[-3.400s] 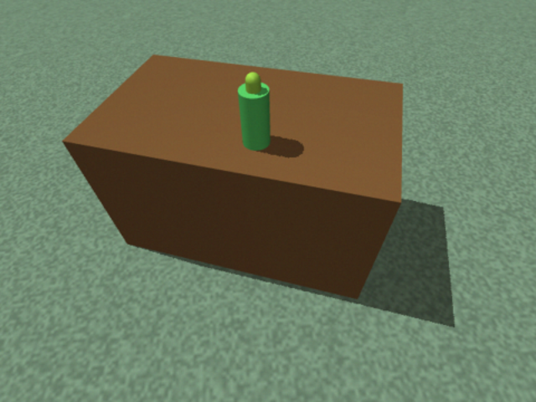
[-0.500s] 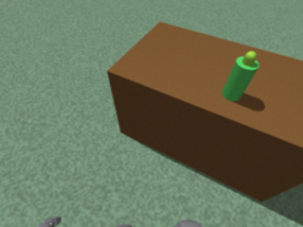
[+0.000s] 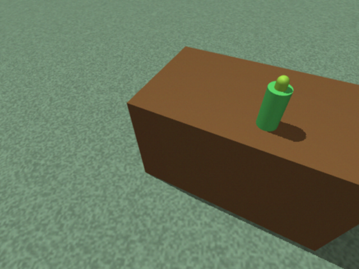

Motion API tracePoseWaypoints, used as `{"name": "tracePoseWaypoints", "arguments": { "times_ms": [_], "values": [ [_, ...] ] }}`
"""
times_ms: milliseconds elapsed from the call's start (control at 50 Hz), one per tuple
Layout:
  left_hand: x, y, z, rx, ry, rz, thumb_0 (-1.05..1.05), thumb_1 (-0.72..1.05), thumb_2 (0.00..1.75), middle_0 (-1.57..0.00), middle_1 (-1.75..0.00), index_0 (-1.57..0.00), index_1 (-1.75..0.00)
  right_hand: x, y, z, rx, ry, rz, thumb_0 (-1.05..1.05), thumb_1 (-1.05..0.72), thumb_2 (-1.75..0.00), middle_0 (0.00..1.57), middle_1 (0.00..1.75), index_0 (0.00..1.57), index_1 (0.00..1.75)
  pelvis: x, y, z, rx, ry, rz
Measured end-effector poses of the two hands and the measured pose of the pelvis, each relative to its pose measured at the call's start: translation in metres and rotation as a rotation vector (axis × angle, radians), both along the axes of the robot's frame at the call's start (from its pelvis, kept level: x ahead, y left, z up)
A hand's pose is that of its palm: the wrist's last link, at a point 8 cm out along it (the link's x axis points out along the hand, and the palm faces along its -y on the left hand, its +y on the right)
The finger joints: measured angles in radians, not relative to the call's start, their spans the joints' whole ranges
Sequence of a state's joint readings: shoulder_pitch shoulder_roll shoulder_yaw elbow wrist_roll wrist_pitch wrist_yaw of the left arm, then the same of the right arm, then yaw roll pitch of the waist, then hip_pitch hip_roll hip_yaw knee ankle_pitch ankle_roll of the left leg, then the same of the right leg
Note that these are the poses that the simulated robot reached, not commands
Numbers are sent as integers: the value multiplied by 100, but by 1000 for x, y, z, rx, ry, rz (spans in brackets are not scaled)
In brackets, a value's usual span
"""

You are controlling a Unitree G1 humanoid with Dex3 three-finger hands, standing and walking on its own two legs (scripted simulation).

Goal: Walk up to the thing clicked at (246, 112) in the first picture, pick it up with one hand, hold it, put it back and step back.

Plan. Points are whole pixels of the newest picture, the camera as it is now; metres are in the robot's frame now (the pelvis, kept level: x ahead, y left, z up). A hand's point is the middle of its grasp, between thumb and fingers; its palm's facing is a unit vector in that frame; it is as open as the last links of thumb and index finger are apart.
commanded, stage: walk up
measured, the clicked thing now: (274, 102) +0.69 -0.32 -0.06
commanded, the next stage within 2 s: stand in 0.94 s
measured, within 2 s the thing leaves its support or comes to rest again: neither
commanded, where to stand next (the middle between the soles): +0.08 -0.01 m, yaw -1 degrees
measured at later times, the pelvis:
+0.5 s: pelvis +0.02 +0.01 +0.01, yaw -1 degrees
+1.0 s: pelvis +0.02 +0.00 +0.01, yaw +0 degrees
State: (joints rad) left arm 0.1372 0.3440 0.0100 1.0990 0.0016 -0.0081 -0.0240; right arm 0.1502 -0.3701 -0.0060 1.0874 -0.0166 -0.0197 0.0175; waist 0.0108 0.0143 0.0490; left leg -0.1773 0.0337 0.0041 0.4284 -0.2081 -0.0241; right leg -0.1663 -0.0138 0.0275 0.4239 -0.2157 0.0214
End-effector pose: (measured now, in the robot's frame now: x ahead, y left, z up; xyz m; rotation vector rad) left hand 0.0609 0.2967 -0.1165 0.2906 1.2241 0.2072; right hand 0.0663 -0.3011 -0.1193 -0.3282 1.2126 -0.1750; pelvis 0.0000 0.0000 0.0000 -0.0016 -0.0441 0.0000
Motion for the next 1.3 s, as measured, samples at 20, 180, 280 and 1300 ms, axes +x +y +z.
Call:
{"name": "tracePoseWaypoints", "arguments": {
  "times_ms": [20, 180, 280, 1300],
  "values": [
    [5, 1, 0, -1, -5, -2, 1, 90, 90, -20, -30, -20, -30, -1, 2, 1, -1, 6, -3, 1, -90, -90, 21, 30, 20, 30, 1, 1, 0, 0, 1, -1],
    [39, 8, 0, -9, -40, -26, 1, 90, 90, -20, -30, -20, -30, 5, 13, 6, -8, 10, -27, 1, -90, -90, 21, 30, 20, 30, 10, 9, 3, 2, 4, -8],
    [50, 10, 2, -9, -46, -38, 1, 90, 90, -20, -30, -20, -30, 15, 16, 8, -9, -12, -39, 1, -90, -90, 21, 30, 20, 30, 13, 13, 4, 4, 4, -11],
    [26, 4, 3, 7, 12, -18, 1, 90, 90, -20, -30, -20, -30, 17, 5, 6, -4, 19, -26, 1, -90, -90, 21, 30, 20, 30, 13, 3, 7, 0, 3, 2]
  ]
}}
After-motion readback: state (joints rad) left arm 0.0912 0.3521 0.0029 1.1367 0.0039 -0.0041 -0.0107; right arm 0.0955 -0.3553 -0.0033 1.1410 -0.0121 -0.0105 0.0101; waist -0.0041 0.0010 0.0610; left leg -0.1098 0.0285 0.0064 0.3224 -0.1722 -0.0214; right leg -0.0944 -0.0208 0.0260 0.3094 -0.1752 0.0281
